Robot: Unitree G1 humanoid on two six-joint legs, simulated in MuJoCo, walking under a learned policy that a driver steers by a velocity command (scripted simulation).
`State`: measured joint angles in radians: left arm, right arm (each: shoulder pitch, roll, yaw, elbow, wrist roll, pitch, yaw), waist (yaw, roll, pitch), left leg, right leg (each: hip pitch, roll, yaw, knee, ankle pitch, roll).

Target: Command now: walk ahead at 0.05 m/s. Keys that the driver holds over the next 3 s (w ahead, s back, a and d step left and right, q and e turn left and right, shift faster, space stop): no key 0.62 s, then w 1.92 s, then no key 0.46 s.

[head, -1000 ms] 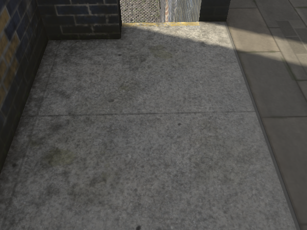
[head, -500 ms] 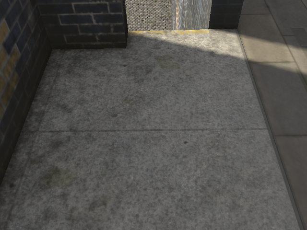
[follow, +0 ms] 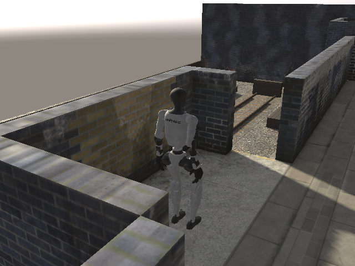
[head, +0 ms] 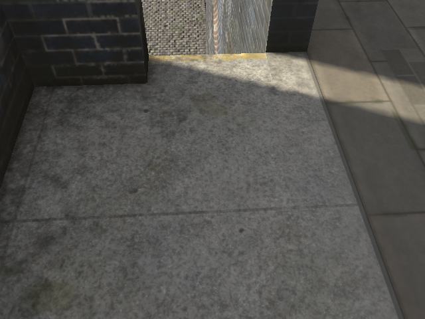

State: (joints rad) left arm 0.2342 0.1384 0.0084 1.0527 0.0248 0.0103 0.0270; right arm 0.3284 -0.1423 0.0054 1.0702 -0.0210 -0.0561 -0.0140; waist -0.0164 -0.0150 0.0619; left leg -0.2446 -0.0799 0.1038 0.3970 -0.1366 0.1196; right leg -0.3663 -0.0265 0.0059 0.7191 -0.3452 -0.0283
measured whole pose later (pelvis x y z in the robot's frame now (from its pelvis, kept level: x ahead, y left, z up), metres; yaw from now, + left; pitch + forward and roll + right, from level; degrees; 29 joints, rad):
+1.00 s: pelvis +0.11 -0.06 +0.00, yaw +1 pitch +0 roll +0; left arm 0.32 0.14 0.03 1.04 0.02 -0.09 0.00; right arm 0.46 -0.18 -0.05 1.14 -0.01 -0.04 -0.01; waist -0.01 0.05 0.00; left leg -0.17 -0.01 0.04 0.57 -0.39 0.08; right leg -0.22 0.02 -0.09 0.49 -0.28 -0.08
